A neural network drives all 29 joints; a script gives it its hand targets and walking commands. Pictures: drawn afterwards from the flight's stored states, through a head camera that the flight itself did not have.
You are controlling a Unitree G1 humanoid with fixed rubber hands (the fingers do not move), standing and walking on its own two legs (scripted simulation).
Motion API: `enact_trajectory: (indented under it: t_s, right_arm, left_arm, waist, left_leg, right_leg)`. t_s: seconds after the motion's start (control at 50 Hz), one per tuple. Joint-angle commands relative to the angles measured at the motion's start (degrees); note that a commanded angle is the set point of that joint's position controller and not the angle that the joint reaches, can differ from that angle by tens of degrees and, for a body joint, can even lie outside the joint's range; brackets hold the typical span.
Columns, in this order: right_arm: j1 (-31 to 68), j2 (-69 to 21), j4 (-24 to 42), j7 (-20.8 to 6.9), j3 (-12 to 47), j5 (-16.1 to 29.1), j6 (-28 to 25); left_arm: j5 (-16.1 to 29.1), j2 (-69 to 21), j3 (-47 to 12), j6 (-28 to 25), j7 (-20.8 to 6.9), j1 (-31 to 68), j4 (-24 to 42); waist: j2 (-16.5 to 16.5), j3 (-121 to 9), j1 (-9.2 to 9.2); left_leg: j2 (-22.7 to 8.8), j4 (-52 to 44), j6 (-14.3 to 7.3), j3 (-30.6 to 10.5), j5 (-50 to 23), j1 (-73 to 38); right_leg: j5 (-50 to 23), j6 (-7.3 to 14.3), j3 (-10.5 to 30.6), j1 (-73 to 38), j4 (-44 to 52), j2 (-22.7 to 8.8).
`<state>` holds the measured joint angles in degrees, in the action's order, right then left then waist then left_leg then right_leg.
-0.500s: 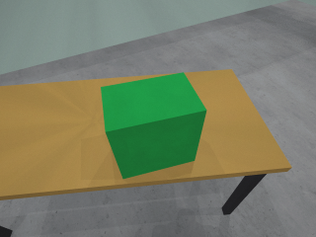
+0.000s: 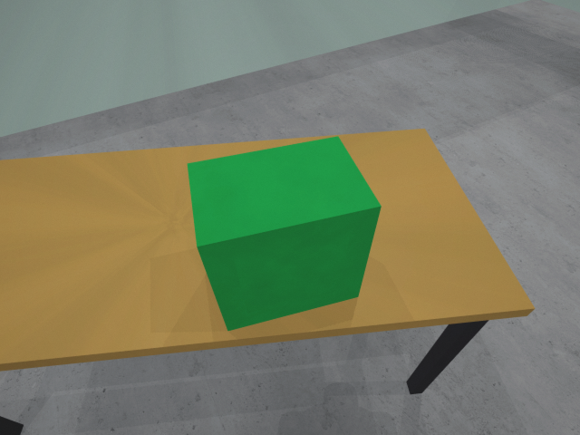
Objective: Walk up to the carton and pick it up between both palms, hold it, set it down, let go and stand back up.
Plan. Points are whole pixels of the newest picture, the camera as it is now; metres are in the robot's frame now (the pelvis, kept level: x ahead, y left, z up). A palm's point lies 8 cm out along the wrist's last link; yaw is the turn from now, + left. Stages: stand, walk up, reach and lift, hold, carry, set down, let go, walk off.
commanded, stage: stand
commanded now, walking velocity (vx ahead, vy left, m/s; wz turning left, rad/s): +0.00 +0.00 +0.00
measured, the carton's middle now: (281, 236) +0.44 +0.05 +0.00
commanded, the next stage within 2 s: walk up in 0.48 s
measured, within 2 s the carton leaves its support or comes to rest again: neither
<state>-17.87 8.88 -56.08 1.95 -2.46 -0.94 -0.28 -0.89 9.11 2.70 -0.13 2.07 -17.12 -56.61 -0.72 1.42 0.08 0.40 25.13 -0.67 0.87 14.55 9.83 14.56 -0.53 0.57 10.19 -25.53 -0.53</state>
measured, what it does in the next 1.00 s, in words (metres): steps on the spot: right foot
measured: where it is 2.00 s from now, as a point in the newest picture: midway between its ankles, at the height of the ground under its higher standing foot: outside the picture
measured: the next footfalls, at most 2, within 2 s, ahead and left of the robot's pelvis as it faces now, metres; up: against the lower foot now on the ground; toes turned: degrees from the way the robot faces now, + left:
right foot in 0.90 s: +0.05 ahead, -0.16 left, +0.00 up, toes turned +0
left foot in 1.20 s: +0.01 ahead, +0.06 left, +0.00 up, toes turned +6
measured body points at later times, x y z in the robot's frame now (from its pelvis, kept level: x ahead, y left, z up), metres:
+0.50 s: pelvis +0.00 +0.01 +0.00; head +0.01 +0.01 +0.45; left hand -0.03 +0.21 -0.16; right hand -0.03 -0.21 -0.16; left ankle -0.01 +0.11 -0.74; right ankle -0.01 -0.12 -0.74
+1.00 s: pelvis +0.00 -0.06 +0.00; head +0.01 -0.07 +0.45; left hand +0.00 +0.17 -0.15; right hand -0.03 -0.30 -0.16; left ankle -0.03 +0.09 -0.71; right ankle +0.01 -0.16 -0.74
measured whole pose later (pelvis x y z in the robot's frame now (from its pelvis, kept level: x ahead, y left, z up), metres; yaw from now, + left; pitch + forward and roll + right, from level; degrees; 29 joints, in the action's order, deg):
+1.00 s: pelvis +0.00 -0.06 +0.00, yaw +4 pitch +1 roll +1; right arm -21.0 11.6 -61.7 2.2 -2.2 -0.9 1.6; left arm -1.6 8.1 0.9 -0.3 1.8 -16.8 -58.9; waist 1.3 0.4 1.0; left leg -1.0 41.1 -0.8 -1.9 23.8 18.8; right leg 13.9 1.3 -3.4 14.3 -27.4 -1.5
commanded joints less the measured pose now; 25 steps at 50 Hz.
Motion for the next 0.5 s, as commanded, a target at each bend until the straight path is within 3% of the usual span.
enact_trajectory:
  t_s: [0.0, 0.02, 0.04, 0.06, 0.1, 0.14, 0.16, 0.18, 0.22, 0.24, 0.26, 0.36, 0.38, 0.42, 0.44, 0.48]
  right_arm:
    - [-1.0, 3.8, 0.4, 0.3, -0.5, 0.0, -0.6]
    - [-3.7, 3.4, -0.5, 0.0, -0.5, 0.0, -0.5]
    - [-4.0, 3.7, -1.1, 0.0, -0.6, 0.1, -0.5]
    - [-2.5, 4.1, -1.0, 0.2, -0.7, 0.1, -0.4]
    - [-3.7, 4.4, -1.6, 0.1, -0.5, 0.2, -0.6]
    - [-2.9, 4.5, -2.7, 0.5, -0.6, 0.0, -0.7]
    - [-4.5, 3.5, -3.0, 0.4, -0.2, 0.2, -0.6]
    - [-4.5, 2.3, -3.8, 0.7, 0.5, 0.0, -0.6]
    - [-6.0, 4.1, -4.6, 0.4, 0.1, 0.3, -0.5]
    - [-5.1, 4.5, -4.8, 0.4, -0.3, 0.1, -0.7]
    - [-5.5, 2.6, -5.0, 0.4, 0.4, 0.1, -0.8]
    - [-5.0, 4.0, -5.6, 0.9, -0.1, -0.1, -0.6]
    - [-5.4, 2.6, -5.8, 0.9, 0.5, 0.2, -0.5]
    - [-5.6, 0.2, -6.4, 0.4, 1.0, 0.2, -0.5]
    - [-4.9, 1.0, -6.3, 0.3, 0.8, -0.1, -0.6]
    - [-4.8, 2.3, -6.0, 0.6, 0.7, 0.0, -0.6]
  left_arm:
    - [0.0, 3.2, 0.5, -0.4, 0.2, -5.2, -0.1]
    - [-0.1, 4.3, 0.6, -0.3, 0.3, -4.0, -0.7]
    - [-0.4, 5.0, 0.7, -0.5, 0.3, -4.0, -0.9]
    - [-0.3, 3.2, 0.5, -0.6, 0.4, -4.8, -1.5]
    - [0.1, 2.1, 0.1, -0.4, -0.2, -2.6, -1.5]
    - [0.0, 1.1, -0.4, -0.4, 0.0, -3.1, -2.6]
    - [-0.3, 1.2, -0.6, -0.2, 0.2, -3.8, -3.5]
    - [0.5, 1.7, -0.2, -0.2, 0.4, -5.1, -3.4]
    - [0.3, 2.2, -0.4, -0.6, 0.1, -5.5, -4.5]
    - [0.2, 2.2, -0.2, -0.8, -0.1, -4.6, -4.1]
    - [0.4, 0.8, -0.6, -0.5, 0.1, -6.2, -5.4]
    - [-0.2, 2.0, -0.7, 0.1, 1.0, -6.5, -6.9]
    - [0.0, 0.7, -0.8, -0.2, 0.7, -7.5, -6.8]
    - [0.4, -1.0, -1.1, 0.1, 0.7, -8.3, -7.9]
    - [0.3, -0.1, -1.1, 0.0, 0.7, -8.0, -8.5]
    - [0.1, 1.5, -0.8, -0.3, 1.0, -6.2, -7.6]
  waist:
    - [2.3, 2.2, -1.36]
    - [0.6, 1.9, 0.45]
    - [-1.1, 1.7, 0.50]
    - [0.5, 0.7, -0.34]
    - [-1.6, 2.4, 0.51]
    - [2.6, 2.2, 0.42]
    - [2.4, 4.8, 0.83]
    - [3.0, 4.0, -0.52]
    - [-0.1, -1.1, 0.50]
    - [2.2, -0.7, 0.57]
    - [2.3, 0.9, -0.22]
    - [-2.1, 3.9, 0.29]
    - [1.0, 3.1, -0.65]
    - [3.3, 3.3, -0.54]
    - [-2.3, 3.9, -0.17]
    - [-2.4, 2.8, 0.18]
  left_leg:
    - [-4.1, -3.7, -1.6, -2.6, -7.0, 1.7]
    - [-4.2, -4.3, -1.6, -3.9, -7.2, 2.0]
    - [-4.8, -3.8, -1.6, -3.7, -7.3, 1.2]
    - [-4.6, -3.7, -1.3, -3.1, -7.7, 1.1]
    - [-4.6, -5.0, -1.4, -3.9, -7.0, 2.0]
    - [-4.8, -5.7, -1.5, -4.3, -5.4, 2.8]
    - [-5.3, -5.7, -1.6, -4.3, -6.3, 2.3]
    - [-5.4, -5.8, -1.6, -4.6, -6.7, 2.2]
    - [-4.8, -4.6, -1.8, -4.0, -8.9, -2.8]
    - [-5.6, -5.6, -2.1, -4.3, -9.8, 0.6]
    - [-5.3, -5.1, -1.8, -3.9, -8.4, -0.8]
    - [-5.3, -5.7, -1.6, -4.3, -7.2, 3.6]
    - [-4.7, -4.7, -1.3, -2.9, -8.5, 1.8]
    - [-4.5, -5.7, -1.4, -3.2, -6.0, 2.1]
    - [-5.3, -4.9, -1.7, -4.6, -8.3, 2.3]
    - [-5.3, -5.3, -1.7, -3.7, -7.8, 0.8]
  right_leg:
    - [-8.6, 1.6, 3.8, -0.1, 4.4, -4.0]
    - [-7.0, 1.8, 3.5, 0.0, 4.3, -4.2]
    - [-7.7, 1.7, 3.1, -0.5, 4.7, -3.7]
    - [-8.6, 1.4, 3.0, -1.4, 4.7, -3.9]
    - [-8.9, 1.1, 2.3, -0.1, 3.8, -3.2]
    - [-6.7, 0.8, 2.0, 0.4, 4.1, -3.4]
    - [-8.7, 0.7, 2.1, 1.7, 3.9, -3.4]
    - [-8.6, 0.6, 2.7, 1.0, 3.9, -3.3]
    - [-9.7, 1.3, 2.4, 0.3, 3.5, -3.8]
    - [-10.2, 0.9, 2.0, -1.8, 2.4, -3.5]
    - [-9.0, 0.6, 2.2, 0.6, 3.1, -3.4]
    - [-7.6, 0.7, 1.5, -0.2, 3.2, -3.1]
    - [-8.5, 1.5, 2.8, -0.1, 4.0, -4.1]
    - [-8.7, 1.0, 2.1, 0.5, 3.7, -3.8]
    - [-9.7, 1.0, 1.5, 0.5, 3.6, -3.7]
    - [-9.5, 1.0, 2.5, 0.8, 4.1, -4.0]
